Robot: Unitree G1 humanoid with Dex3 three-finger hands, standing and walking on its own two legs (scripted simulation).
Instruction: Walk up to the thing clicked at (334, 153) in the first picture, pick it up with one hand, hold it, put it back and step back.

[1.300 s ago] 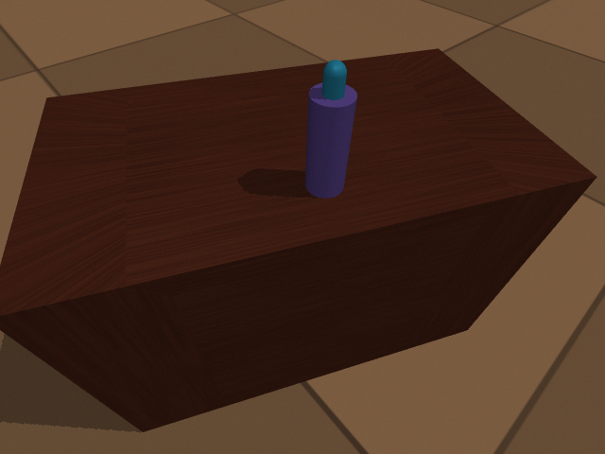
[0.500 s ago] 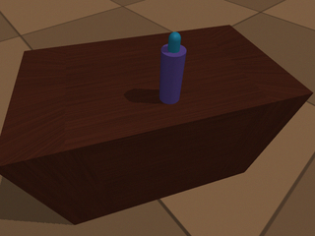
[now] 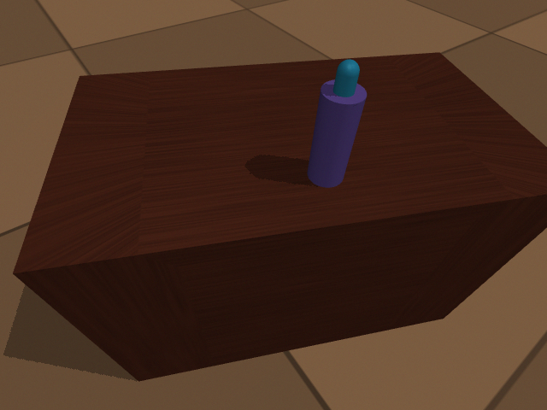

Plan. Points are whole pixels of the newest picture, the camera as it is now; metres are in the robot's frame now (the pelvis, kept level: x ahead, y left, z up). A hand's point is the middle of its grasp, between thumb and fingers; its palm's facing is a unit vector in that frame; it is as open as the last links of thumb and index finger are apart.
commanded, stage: walk up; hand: right
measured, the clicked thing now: (335, 126) +0.57 -0.11 +0.10
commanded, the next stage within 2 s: none
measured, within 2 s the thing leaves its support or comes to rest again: neither
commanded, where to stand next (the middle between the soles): +0.09 +0.01 m, yaw +12 degrees
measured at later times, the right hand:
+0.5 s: hand (413, 381) +0.20 -0.24 -0.16, palm faces -0.16 +0.90 -0.39, open 7.4 cm
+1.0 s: hand (400, 366) +0.22 -0.23 -0.16, palm faces -0.25 +0.90 -0.36, open 7.4 cm
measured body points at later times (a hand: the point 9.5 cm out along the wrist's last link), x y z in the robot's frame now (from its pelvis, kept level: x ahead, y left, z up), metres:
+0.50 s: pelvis +0.06 +0.00 -0.02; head +0.10 +0.01 +0.43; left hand +0.10 +0.33 -0.13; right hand +0.20 -0.29 -0.14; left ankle +0.04 +0.14 -0.72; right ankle +0.08 -0.12 -0.74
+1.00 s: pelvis +0.05 +0.00 -0.01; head +0.08 +0.01 +0.44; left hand +0.07 +0.32 -0.14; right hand +0.23 -0.27 -0.13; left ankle +0.04 +0.13 -0.74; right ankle +0.08 -0.14 -0.74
